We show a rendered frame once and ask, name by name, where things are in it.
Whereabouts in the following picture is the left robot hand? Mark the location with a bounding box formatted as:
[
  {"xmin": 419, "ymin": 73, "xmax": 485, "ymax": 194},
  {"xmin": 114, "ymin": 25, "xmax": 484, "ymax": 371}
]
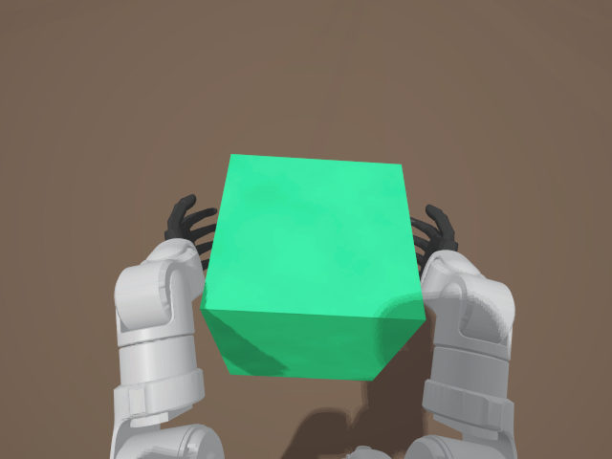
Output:
[{"xmin": 164, "ymin": 194, "xmax": 217, "ymax": 271}]

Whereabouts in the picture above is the robot left forearm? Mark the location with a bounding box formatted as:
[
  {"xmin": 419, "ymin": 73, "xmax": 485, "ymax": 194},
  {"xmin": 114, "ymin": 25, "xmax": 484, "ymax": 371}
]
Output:
[{"xmin": 110, "ymin": 238, "xmax": 206, "ymax": 459}]

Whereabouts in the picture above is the robot left upper arm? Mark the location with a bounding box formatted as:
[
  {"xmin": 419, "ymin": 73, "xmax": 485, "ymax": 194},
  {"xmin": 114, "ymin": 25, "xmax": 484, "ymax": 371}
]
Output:
[{"xmin": 116, "ymin": 424, "xmax": 225, "ymax": 459}]

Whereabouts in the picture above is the robot right upper arm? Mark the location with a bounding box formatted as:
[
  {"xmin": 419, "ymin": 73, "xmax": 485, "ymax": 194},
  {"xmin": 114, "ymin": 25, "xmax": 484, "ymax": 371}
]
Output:
[{"xmin": 404, "ymin": 435, "xmax": 506, "ymax": 459}]

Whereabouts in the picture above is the robot right forearm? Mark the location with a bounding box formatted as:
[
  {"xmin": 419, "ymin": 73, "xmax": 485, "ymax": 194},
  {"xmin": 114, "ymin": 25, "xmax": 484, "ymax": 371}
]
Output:
[{"xmin": 420, "ymin": 250, "xmax": 517, "ymax": 459}]

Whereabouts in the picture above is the carton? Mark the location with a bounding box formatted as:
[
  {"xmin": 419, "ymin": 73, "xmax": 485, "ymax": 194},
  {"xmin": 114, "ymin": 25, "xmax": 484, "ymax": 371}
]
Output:
[{"xmin": 200, "ymin": 154, "xmax": 426, "ymax": 381}]

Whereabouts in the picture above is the right robot hand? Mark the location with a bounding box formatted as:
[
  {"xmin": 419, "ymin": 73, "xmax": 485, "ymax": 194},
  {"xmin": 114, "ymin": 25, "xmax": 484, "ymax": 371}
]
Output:
[{"xmin": 410, "ymin": 205, "xmax": 458, "ymax": 281}]

